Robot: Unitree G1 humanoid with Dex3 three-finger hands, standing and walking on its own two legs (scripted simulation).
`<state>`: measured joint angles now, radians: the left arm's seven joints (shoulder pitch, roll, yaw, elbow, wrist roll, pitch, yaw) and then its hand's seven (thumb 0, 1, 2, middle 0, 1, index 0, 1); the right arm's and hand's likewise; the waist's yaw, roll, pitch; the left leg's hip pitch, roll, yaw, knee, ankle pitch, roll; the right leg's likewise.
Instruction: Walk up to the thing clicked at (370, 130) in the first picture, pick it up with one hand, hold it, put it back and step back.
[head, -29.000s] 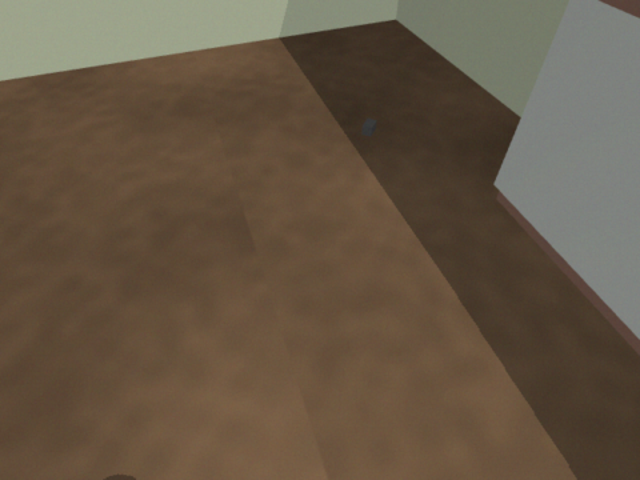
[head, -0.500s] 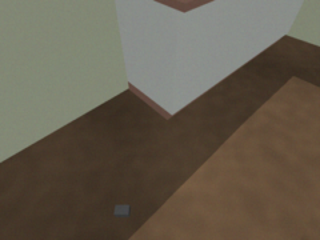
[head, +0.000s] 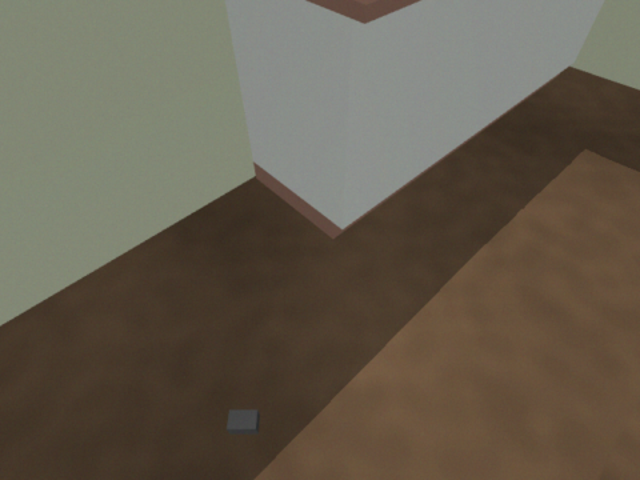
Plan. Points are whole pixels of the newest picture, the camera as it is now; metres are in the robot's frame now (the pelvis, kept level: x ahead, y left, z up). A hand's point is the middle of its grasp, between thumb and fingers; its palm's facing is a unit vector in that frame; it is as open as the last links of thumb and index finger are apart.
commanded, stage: stand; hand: left
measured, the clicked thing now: (243, 421) +0.41 +0.25 -0.76
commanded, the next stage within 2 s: none
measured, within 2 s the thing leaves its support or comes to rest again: neither
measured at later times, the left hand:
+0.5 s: hand out of the picture +0.06 +0.25 -0.16, palm faces -0.01 -0.94 -0.34, open 7.4 cm
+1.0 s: hand out of the picture +0.07 +0.25 -0.16, palm faces -0.02 -0.94 -0.34, open 7.4 cm
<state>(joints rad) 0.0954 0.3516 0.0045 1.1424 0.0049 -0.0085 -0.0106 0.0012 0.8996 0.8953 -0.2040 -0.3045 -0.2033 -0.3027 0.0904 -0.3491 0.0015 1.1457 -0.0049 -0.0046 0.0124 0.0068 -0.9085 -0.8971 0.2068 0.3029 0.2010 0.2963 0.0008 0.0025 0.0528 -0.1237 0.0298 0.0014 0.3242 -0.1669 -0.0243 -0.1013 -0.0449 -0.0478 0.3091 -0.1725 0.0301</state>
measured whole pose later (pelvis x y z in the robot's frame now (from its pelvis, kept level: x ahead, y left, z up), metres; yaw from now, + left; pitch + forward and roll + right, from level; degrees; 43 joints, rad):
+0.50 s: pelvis +0.00 +0.00 +0.00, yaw +0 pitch -2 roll +0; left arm 0.12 0.35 0.01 1.13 0.01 -0.01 -0.01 0.00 0.90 0.90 -0.20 -0.30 -0.20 -0.30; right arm 0.11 -0.35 0.00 1.14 -0.01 0.00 0.01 0.01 -0.91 -0.90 0.21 0.30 0.20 0.30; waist 0.00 0.00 0.05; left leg -0.12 0.03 0.00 0.32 -0.16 -0.03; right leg -0.10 -0.04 -0.05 0.31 -0.17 0.03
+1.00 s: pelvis +0.00 +0.00 +0.00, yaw +0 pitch -2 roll +0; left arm 0.12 0.36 0.00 1.12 0.01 0.00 -0.01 0.00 0.90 0.90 -0.20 -0.30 -0.20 -0.30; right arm 0.12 -0.35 0.01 1.13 -0.01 -0.01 0.01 0.01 -0.91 -0.90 0.21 0.30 0.20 0.30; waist 0.01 0.00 0.05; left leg -0.12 0.03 0.00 0.32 -0.17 -0.03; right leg -0.10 -0.04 -0.05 0.32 -0.18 0.03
